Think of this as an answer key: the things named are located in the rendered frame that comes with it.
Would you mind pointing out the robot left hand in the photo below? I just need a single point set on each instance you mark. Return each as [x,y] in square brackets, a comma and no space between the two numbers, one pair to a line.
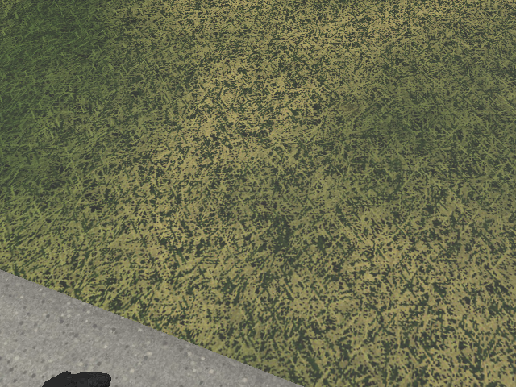
[82,379]

